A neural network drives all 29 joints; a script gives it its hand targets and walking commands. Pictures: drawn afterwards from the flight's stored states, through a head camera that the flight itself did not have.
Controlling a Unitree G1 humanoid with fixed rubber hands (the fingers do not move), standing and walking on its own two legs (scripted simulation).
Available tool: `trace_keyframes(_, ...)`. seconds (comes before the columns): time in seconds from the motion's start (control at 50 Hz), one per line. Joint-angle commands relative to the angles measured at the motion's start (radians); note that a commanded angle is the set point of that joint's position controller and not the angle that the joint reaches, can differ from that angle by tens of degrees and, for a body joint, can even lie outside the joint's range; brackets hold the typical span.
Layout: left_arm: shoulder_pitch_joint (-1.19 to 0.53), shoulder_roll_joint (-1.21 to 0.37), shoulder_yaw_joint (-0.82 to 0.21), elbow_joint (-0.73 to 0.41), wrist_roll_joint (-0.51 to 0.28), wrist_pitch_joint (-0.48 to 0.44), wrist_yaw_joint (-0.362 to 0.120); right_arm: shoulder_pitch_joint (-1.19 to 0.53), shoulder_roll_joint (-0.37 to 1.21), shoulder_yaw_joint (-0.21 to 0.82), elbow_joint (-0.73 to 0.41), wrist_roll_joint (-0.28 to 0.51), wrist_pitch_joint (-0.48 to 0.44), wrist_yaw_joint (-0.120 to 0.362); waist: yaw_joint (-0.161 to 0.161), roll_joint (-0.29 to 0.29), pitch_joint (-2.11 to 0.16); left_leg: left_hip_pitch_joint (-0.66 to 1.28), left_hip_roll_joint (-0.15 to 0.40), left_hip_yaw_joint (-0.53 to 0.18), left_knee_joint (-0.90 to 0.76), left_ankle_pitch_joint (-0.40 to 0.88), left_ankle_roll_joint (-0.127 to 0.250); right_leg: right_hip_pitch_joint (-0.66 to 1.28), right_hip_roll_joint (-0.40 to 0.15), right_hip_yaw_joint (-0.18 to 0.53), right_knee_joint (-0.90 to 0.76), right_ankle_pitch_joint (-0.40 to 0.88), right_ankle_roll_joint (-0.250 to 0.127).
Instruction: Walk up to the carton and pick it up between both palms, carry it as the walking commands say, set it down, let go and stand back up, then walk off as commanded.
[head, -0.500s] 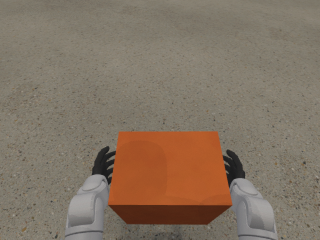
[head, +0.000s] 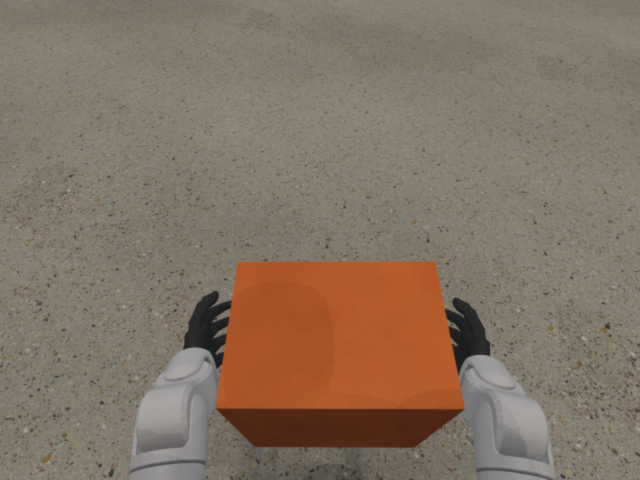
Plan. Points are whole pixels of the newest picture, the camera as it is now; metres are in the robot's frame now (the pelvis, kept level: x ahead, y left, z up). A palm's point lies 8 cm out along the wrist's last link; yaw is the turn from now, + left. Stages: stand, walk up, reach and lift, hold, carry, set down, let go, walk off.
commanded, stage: carry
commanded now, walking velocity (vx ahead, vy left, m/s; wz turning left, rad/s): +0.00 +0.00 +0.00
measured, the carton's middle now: (335, 364) +0.27 -0.02 -0.02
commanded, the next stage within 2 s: none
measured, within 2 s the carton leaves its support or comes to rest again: neither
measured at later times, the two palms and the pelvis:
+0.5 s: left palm (202, 353) +0.26 +0.15 +0.03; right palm (470, 360) +0.24 -0.18 +0.03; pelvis +0.00 +0.00 +0.00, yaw +0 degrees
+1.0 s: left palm (184, 367) +0.23 +0.15 +0.07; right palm (485, 369) +0.21 -0.17 +0.07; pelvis -0.02 +0.00 +0.00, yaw +0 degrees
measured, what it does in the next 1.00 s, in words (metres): stands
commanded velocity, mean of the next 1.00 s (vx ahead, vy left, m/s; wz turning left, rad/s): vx -0.11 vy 0.00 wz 0.00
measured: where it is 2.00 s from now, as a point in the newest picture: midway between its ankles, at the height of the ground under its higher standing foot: outside the picture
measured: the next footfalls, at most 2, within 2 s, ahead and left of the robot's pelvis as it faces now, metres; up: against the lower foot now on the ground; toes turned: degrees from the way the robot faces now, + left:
right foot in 1.78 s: -0.15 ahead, -0.12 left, +0.00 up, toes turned -6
left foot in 2.00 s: -0.07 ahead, +0.09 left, +0.00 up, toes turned -9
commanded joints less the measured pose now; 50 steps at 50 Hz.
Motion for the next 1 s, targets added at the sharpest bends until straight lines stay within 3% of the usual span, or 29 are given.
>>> trace_keyframes(0.0,-0.484,-0.523,-0.456,-0.182,-0.099,-0.025,-0.118,-0.584,0.500,0.581,-0.154,0.141,-0.021,0.116,0.032,-0.003,-0.337,0.157,0.134,-0.162,-0.228,0.119,0.008,0.062,-0.077,0.097,-0.174,0.118,-0.049)
trace_keyframes(0.04,-0.484,-0.526,-0.462,-0.179,-0.101,-0.029,-0.121,-0.565,0.507,0.586,-0.139,0.135,-0.022,0.116,0.031,-0.020,-0.334,0.161,0.131,-0.154,-0.218,0.135,0.002,0.064,-0.081,0.103,-0.177,0.132,-0.054)
trace_keyframes(0.08,-0.473,-0.524,-0.454,-0.155,-0.088,-0.026,-0.122,-0.573,0.497,0.579,-0.133,0.129,-0.024,0.118,0.032,0.004,-0.342,0.164,0.130,-0.155,-0.218,0.170,0.002,0.066,-0.080,0.101,-0.166,0.161,-0.051)
trace_keyframes(0.1,-0.498,-0.526,-0.465,-0.196,-0.105,-0.029,-0.121,-0.576,0.507,0.584,-0.148,0.141,-0.023,0.117,0.031,-0.001,-0.337,0.162,0.134,-0.158,-0.221,0.152,0.004,0.070,-0.078,0.096,-0.167,0.141,-0.052)
trace_keyframes(0.12,-0.470,-0.523,-0.451,-0.155,-0.089,-0.024,-0.121,-0.572,0.499,0.580,-0.132,0.132,-0.021,0.116,0.031,-0.010,-0.340,0.161,0.136,-0.156,-0.219,0.161,0.003,0.068,-0.079,0.095,-0.169,0.154,-0.049)
trace_keyframes(0.18,-0.494,-0.529,-0.463,-0.182,-0.100,-0.022,-0.120,-0.573,0.507,0.577,-0.139,0.134,-0.017,0.116,0.032,0.008,-0.321,0.155,0.131,-0.161,-0.229,0.108,0.009,0.051,-0.078,0.100,-0.177,0.101,-0.052)
trace_keyframes(0.32,-0.496,-0.528,-0.457,-0.168,-0.096,-0.025,-0.120,-0.575,0.508,0.577,-0.122,0.131,-0.018,0.116,0.031,-0.004,-0.341,0.162,0.135,-0.157,-0.222,0.144,0.004,0.071,-0.080,0.100,-0.172,0.150,-0.052)
trace_keyframes(0.38,-0.493,-0.525,-0.457,-0.173,-0.098,-0.022,-0.120,-0.580,0.503,0.578,-0.142,0.134,-0.019,0.116,0.031,0.005,-0.319,0.154,0.127,-0.155,-0.223,0.114,0.007,0.050,-0.080,0.105,-0.183,0.112,-0.053)
trace_keyframes(0.44,-0.481,-0.518,-0.443,-0.163,-0.090,-0.020,-0.118,-0.580,0.502,0.578,-0.135,0.135,-0.016,0.116,0.031,-0.018,-0.312,0.144,0.125,-0.154,-0.225,0.088,0.007,0.047,-0.082,0.107,-0.196,0.093,-0.052)
trace_keyframes(0.54,-0.492,-0.531,-0.464,-0.173,-0.100,-0.022,-0.121,-0.574,0.506,0.577,-0.140,0.134,-0.020,0.117,0.033,0.012,-0.343,0.175,0.140,-0.163,-0.231,0.140,0.009,0.055,-0.074,0.097,-0.168,0.123,-0.052)
trace_keyframes(0.58,-0.493,-0.525,-0.452,-0.158,-0.093,-0.023,-0.122,-0.587,0.503,0.580,-0.132,0.131,-0.019,0.116,0.032,-0.015,-0.332,0.164,0.144,-0.157,-0.213,0.205,0.000,0.063,-0.084,0.104,-0.177,0.193,-0.046)
trace_keyframes(0.64,-0.485,-0.561,-0.484,-0.221,-0.121,-0.020,-0.113,-0.577,0.552,0.615,-0.186,0.156,-0.018,0.111,0.033,-0.007,-0.345,0.173,0.138,-0.149,-0.176,0.299,-0.010,0.081,-0.098,0.108,-0.157,0.298,-0.043)
trace_keyframes(0.66,-0.484,-0.638,-0.553,-0.330,-0.169,-0.012,-0.112,-0.590,0.619,0.685,-0.313,0.208,-0.007,0.111,0.030,-0.015,-0.371,0.180,0.139,-0.137,-0.169,0.321,-0.016,0.077,-0.106,0.101,-0.153,0.315,-0.042)
trace_keyframes(0.7,-0.516,-0.766,-0.692,-0.602,-0.281,0.077,-0.095,-0.604,0.749,0.812,-0.593,0.321,0.081,0.093,0.029,0.000,-0.376,0.191,0.147,-0.135,-0.150,0.391,-0.017,0.041,-0.109,0.089,-0.127,0.344,-0.019)
trace_keyframes(0.74,-0.439,-0.760,-0.688,-0.516,-0.248,0.177,-0.091,-0.518,0.728,0.793,-0.514,0.289,0.176,0.085,0.027,0.015,-0.413,0.222,0.176,-0.151,-0.133,0.480,-0.009,0.045,-0.109,0.070,-0.077,0.365,-0.009)
trace_keyframes(0.78,-0.390,-0.746,-0.684,-0.507,-0.241,0.252,-0.090,-0.482,0.700,0.782,-0.519,0.280,0.247,0.080,0.029,0.039,-0.375,0.205,0.191,-0.160,-0.130,0.505,0.001,0.020,-0.103,0.063,-0.050,0.332,-0.004)
trace_keyframes(0.84,-0.385,-0.747,-0.684,-0.520,-0.252,0.324,-0.093,-0.485,0.695,0.775,-0.535,0.276,0.316,0.077,0.031,0.044,-0.337,0.137,0.203,-0.178,-0.152,0.388,0.017,0.001,-0.105,0.069,-0.052,0.239,-0.009)
trace_keyframes(0.92,-0.452,-0.799,-0.700,-0.566,-0.282,0.365,-0.098,-0.552,0.753,0.788,-0.572,0.296,0.361,0.081,0.031,0.007,-0.298,0.066,0.178,-0.169,-0.158,0.199,0.012,-0.022,-0.131,0.110,-0.105,0.153,-0.021)
trace_keyframes(0.98,-0.478,-0.841,-0.709,-0.589,-0.298,0.375,-0.102,-0.593,0.792,0.804,-0.616,0.315,0.371,0.087,0.028,-0.004,-0.326,0.069,0.170,-0.180,-0.148,0.174,0.012,-0.034,-0.152,0.144,-0.111,0.150,-0.033)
